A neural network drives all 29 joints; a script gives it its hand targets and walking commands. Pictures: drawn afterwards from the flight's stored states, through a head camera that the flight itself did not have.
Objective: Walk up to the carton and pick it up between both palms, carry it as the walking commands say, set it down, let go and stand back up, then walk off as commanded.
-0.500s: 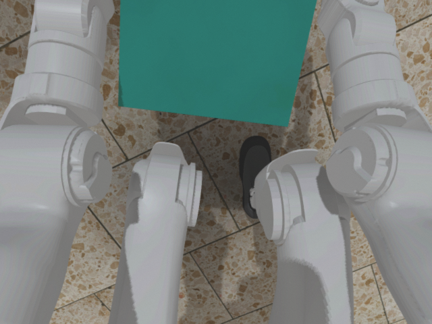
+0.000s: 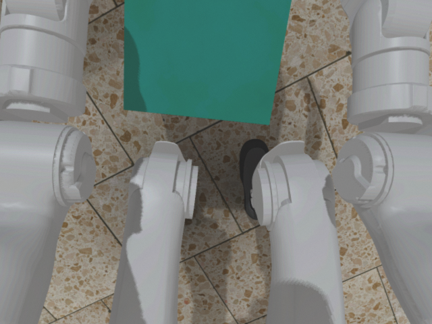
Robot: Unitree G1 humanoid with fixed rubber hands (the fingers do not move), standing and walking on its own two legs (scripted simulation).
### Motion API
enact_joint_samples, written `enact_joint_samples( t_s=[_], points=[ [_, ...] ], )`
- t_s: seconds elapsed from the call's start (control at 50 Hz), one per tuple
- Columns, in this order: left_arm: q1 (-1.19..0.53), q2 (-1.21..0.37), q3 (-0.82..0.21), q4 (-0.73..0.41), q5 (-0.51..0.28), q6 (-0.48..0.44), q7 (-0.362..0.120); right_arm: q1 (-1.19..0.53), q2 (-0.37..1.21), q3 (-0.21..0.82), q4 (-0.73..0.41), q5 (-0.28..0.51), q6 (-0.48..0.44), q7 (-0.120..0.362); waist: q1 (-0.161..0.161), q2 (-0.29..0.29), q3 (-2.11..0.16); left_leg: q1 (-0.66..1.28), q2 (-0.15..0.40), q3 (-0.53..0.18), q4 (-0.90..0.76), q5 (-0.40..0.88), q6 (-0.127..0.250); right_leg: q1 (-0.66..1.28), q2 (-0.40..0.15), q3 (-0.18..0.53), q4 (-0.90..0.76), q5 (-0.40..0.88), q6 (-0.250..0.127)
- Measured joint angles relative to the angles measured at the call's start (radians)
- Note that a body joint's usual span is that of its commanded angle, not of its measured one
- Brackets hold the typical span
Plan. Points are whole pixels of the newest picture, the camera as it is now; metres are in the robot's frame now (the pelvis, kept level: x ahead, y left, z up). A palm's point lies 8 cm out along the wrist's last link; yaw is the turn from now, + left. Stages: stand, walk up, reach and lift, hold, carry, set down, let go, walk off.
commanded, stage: set down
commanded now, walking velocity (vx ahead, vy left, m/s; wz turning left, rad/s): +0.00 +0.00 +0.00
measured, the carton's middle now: (206, 17) +0.51 +0.01 -0.28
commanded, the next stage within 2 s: let go in 0.94 s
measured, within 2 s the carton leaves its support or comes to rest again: neither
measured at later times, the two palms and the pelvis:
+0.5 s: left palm out of the picture +0.58 +0.16 +0.01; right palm out of the picture +0.56 -0.17 +0.00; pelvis +0.00 +0.00 +0.13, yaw +0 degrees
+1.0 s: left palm out of the picture +0.59 +0.16 +0.12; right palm out of the picture +0.56 -0.18 +0.11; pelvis +0.00 +0.00 +0.23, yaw +0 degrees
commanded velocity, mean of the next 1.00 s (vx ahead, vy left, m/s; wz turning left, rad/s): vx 0.00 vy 0.00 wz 0.00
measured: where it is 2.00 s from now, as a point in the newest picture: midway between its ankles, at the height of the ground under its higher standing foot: (212, 204)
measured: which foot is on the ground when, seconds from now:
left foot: down 0.00-1.00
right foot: down 0.00-1.00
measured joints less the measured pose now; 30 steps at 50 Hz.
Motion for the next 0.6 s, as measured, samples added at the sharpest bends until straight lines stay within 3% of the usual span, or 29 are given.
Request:
enact_joint_samples(
  t_s=[0.2,0.6],
  points=[
    [0.000,0.003,0.002,-0.054,0.019,0.070,0.004,0.012,0.000,0.001,-0.107,0.001,0.077,-0.001,0.006,0.006,0.000,0.130,0.002,-0.014,-0.177,0.044,0.000,0.141,0.000,0.012,-0.168,0.023,0.000],
    [0.000,0.005,0.005,-0.097,0.021,0.121,0.003,0.044,-0.001,0.002,-0.164,0.001,0.126,0.009,0.009,0.014,-0.001,0.404,0.015,-0.045,-0.564,0.181,0.000,0.438,-0.001,0.028,-0.555,0.137,0.000]
  ],
)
